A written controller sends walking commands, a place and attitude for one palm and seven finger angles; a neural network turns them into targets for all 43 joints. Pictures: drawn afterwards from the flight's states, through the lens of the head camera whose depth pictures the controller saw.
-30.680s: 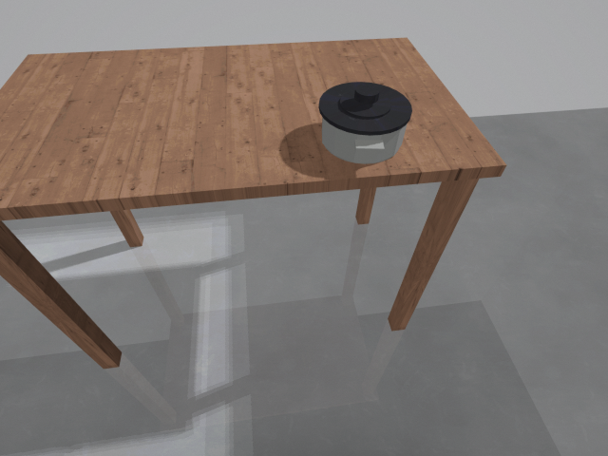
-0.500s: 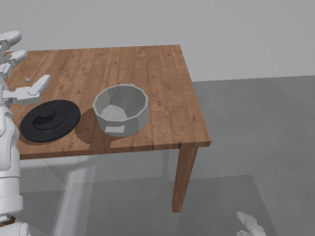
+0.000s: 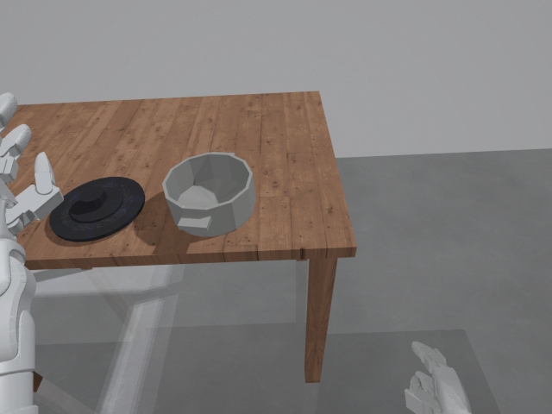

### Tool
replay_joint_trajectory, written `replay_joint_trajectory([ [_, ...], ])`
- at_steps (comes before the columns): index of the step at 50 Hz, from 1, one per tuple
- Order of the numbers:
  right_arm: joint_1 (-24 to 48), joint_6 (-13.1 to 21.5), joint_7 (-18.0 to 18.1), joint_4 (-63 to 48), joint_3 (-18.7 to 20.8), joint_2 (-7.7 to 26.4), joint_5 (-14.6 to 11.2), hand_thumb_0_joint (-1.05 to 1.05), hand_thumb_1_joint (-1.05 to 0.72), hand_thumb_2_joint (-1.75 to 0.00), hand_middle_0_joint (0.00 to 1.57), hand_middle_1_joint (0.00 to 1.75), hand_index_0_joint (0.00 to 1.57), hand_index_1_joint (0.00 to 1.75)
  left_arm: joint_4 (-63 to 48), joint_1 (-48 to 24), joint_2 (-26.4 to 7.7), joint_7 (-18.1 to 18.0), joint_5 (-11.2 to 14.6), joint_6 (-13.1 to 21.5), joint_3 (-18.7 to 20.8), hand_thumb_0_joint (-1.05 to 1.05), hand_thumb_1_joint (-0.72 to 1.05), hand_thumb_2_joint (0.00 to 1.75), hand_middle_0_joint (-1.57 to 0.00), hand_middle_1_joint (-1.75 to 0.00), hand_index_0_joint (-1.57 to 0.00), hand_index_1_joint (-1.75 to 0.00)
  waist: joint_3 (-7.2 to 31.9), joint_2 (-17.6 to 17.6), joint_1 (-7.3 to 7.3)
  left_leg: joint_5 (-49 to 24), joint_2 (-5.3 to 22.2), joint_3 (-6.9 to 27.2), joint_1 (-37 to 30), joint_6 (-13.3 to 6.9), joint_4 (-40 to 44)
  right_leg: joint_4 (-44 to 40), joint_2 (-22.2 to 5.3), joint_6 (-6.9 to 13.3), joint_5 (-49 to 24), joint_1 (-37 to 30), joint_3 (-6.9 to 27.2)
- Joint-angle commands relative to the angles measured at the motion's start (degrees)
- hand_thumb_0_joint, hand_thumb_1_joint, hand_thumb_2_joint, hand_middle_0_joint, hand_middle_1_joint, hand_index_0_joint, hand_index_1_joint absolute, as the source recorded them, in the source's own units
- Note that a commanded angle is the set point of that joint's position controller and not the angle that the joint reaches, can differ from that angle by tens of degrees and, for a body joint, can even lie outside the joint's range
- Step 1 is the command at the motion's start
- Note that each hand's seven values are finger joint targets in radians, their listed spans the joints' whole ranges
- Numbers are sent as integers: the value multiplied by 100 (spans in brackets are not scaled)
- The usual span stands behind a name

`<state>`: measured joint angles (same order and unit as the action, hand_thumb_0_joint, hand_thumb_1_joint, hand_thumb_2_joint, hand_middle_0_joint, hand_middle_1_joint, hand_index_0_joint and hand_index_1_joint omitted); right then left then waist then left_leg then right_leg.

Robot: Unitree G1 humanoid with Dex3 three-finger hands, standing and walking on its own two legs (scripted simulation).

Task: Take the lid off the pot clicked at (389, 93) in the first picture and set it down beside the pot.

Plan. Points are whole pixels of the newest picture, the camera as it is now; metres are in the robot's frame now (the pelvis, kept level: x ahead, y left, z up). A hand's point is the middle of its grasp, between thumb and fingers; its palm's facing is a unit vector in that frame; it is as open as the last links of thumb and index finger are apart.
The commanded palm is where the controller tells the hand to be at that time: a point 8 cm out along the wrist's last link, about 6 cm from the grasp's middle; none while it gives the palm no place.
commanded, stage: draw the hand back to the body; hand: left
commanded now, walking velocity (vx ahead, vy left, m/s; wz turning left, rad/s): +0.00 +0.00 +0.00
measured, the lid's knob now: (93, 196) +0.46 +0.43 +0.04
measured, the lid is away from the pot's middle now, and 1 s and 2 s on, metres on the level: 0.24 0.24 0.24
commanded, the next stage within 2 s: step back with the hand held close in 0.84 s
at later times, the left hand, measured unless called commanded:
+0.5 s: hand (29, 246) +0.21 +0.27 +0.22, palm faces +0.46 -0.84 -0.29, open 7.4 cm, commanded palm +0.15 +0.31 +0.23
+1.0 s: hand out of the picture +0.17 +0.30 +0.22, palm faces +0.45 -0.82 -0.34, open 7.4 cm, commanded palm +0.12 +0.33 +0.22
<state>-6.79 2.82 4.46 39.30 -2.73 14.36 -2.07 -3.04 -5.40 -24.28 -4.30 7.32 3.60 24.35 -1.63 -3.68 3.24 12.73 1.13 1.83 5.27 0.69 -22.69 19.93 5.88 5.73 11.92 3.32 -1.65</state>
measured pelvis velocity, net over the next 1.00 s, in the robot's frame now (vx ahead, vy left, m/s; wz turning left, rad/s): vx -0.01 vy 0.05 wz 0.00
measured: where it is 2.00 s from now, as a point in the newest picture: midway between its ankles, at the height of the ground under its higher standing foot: outside the picture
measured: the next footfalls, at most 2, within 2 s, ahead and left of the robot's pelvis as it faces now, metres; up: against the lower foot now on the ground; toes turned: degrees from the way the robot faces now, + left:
none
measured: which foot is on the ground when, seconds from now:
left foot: down 0.00-1.00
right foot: down 0.00-1.00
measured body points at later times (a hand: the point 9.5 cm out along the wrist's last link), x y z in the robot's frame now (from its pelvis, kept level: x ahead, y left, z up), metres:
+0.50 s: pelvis -0.01 +0.02 +0.00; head -0.04 +0.00 +0.45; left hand +0.17 +0.32 +0.24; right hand +0.19 -0.20 -0.08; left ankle +0.00 +0.14 -0.74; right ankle -0.01 -0.05 -0.74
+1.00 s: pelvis -0.01 +0.05 +0.00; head -0.05 +0.04 +0.45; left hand +0.14 +0.34 +0.24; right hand +0.19 -0.15 -0.07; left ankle +0.00 +0.14 -0.74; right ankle -0.01 -0.05 -0.74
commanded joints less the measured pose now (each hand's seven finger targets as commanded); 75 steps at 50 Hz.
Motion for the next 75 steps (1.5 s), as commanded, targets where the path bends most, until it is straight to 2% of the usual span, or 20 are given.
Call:
replay_joint_trajectory([
  [1, 811, 328, 30, -799, 230, 561, 30, 0, -90, -90, 20, 30, 20, 30, -1208, -1238, -1641, -87, 45, 349, 650, 0, 90, 90, -20, -30, -20, -30, 746, 314, -36, -694, -138, -228, -109, -418, 57, -504, -707, -575, -1324, -58, 535],
  [3, 882, 324, 39, -814, 242, 541, 51, 0, -90, -90, 20, 30, 20, 30, -1385, -1117, -1713, -104, 65, 365, 769, 0, 90, 90, -20, -30, -20, -30, 837, 409, 8, -588, -139, -193, -29, -411, 74, -525, -782, -582, -1118, -195, 618],
  [7, 970, 447, 19, -854, 240, 491, 85, 0, -90, -90, 20, 30, 20, 30, -1998, -741, -1349, -79, 73, 493, 473, 0, 90, 90, -20, -30, -20, -30, 919, -133, 25, -699, -128, -199, -277, -401, 115, -530, -772, -521, -1108, -140, 574],
  [14, 946, 508, 40, -823, 264, 477, 119, 0, -90, -90, 20, 30, 20, 30, -2235, -121, -1227, -92, 68, 531, 489, 0, 90, 90, -20, -30, -20, -30, 581, 228, 43, -605, -125, -163, -241, -423, 192, -646, -722, -498, -658, 12, 483],
  [17, 973, 580, 22, -878, 264, 449, 130, 0, -90, -90, 20, 30, 20, 30, -2772, 204, -1048, -55, 50, 625, 312, 0, 90, 90, -20, -30, -20, -30, 651, -192, 52, -677, -119, -177, -448, -411, 229, -647, -684, -459, -659, 71, 421],
  [25, 828, 612, 6, -882, 265, 417, 188, 0, -90, -90, 20, 30, 20, 30, -2974, 1129, -844, -26, 28, 617, 312, 0, 90, 90, -20, -30, -20, -30, 281, 303, 46, -625, -77, -131, -331, -401, 323, -682, -609, -448, -508, 184, 315],
  [28, 847, 654, -32, -964, 244, 397, 199, 0, -90, -90, 20, 30, 20, 30, -3505, 1464, -616, 15, -19, 650, 58, 0, 90, 90, -20, -30, -20, -30, 327, -109, 51, -628, -61, -87, -418, -358, 381, -642, -596, -406, -463, 173, 269],
  [35, 726, 647, -33, -998, 249, 388, 245, 0, -90, -90, 20, 30, 20, 30, -3945, 2099, -827, -70, -83, 586, 369, 0, 90, 90, -20, -30, -20, -30, 437, 159, 100, -747, -12, -19, -322, -314, 364, -538, -553, -364, -612, 70, 248],
  [41, 754, 675, -38, -1002, 206, 370, 222, 0, -90, -90, 20, 30, 20, 30, -4020, 1918, -396, -46, -148, 530, -114, 0, 90, 90, -20, -30, -20, -30, 104, -125, 3, -446, 18, 91, -350, -305, 471, -556, -524, -338, -254, 334, 180],
  [47, 712, 659, -40, -1011, 218, 384, 257, 0, -90, -90, 20, 30, 20, 30, -4126, 2097, -756, -118, -145, 511, 310, 0, 90, 90, -20, -30, -20, -30, 394, -69, 115, -519, 28, 160, -217, -257, 481, -443, -530, -296, -358, 60, 185],
  [48, 620, 541, -62, -1319, 259, 599, 170, 0, -90, -90, 20, 30, 20, 30, -4730, 1129, -1711, -211, -257, 842, 1171, 0, 90, 90, -20, -30, -20, -30, 117, -16, -98, 56, 73, 308, 230, -431, 212, -655, -819, -342, -466, 655, 953],
  [50, 481, 422, -82, -1212, 313, 512, 213, 0, -90, -90, 20, 30, 20, 30, -3986, 2094, -918, -180, -292, 871, 583, 0, 90, 90, -20, -30, -20, -30, 114, 555, -180, -125, 4, 392, 132, -439, -213, -787, -1098, -279, -492, 979, 1129],
  [54, 324, 238, -138, -1318, 427, 619, 143, 0, -90, -90, 20, 30, 20, 30, -3955, 2558, -610, -115, -337, 864, 217, 0, 90, 90, -20, -30, -20, -30, 538, 194, -302, -869, 212, 406, 121, -402, -231, -315, -1196, -294, -1402, 879, 920],
  [60, 208, 42, -115, -1671, 522, 645, 106, 0, -90, -90, 20, 30, 20, 30, -4592, 3239, -1044, -144, -315, 938, 727, 0, 90, 90, -20, -30, -20, -30, 1196, 72, -183, -2565, 592, 688, 392, -403, 57, 652, -800, -525, -1724, 438, 437],
  [63, 172, 29, -143, -1812, 543, 625, 129, 0, -90, -90, 20, 30, 20, 30, -4921, 3578, -1151, -162, -307, 1007, 928, 0, 90, 90, -20, -30, -20, -30, 1252, -295, -153, -2733, 825, 888, 604, -411, 328, 1233, -642, -591, -682, 565, 314],
  [66, 98, 142, -154, -1837, 586, 660, 199, 0, -90, -90, 20, 30, 20, 30, -5191, 3501, -1158, -205, -330, 1063, 1040, 0, 90, 90, -20, -30, -20, -30, 1092, -844, -183, -1735, 1138, 1118, 1265, -627, 704, 2047, -539, -626, 537, 630, 336],
  [69, -8, 253, -166, -1747, 625, 630, 167, 0, -90, -90, 20, 30, 20, 30, -4849, 3416, -998, -265, -389, 1039, 1054, 0, 90, 90, -20, -30, -20, -30, 660, -553, -253, 1, 1155, 1071, 2306, -792, 744, 1933, -593, -611, 551, 198, 359],
  [72, -47, 281, -124, -1699, 631, 621, 89, 0, -90, -90, 20, 30, 20, 30, -4456, 3295, -966, -290, -381, 1031, 956, 0, 90, 90, -20, -30, -20, -30, 485, 544, -390, 657, 576, 781, 2234, -549, -103, 626, -992, -416, -528, 463, 810],
  [73, -99, 269, -141, -1632, 637, 588, 74, 0, -90, -90, 20, 30, 20, 30, -4292, 3228, -950, -296, -342, 1061, 890, 0, 90, 90, -20, -30, -20, -30, 447, 893, -453, 525, 359, 671, 1798, -416, -588, 176, -1359, -231, -508, 1063, 1196],
  [75, -216, 254, -159, -1455, 632, 515, 102, 0, -90, -90, 20, 30, 20, 30, -4109, 3031, -910, -340, -297, 1181, 797, 0, 90, 90, -20, -30, -20, -30, 815, 914, -536, -506, 201, 385, 945, -285, -1337, 11, -1861, -56, -1941, 1362, 1412],
])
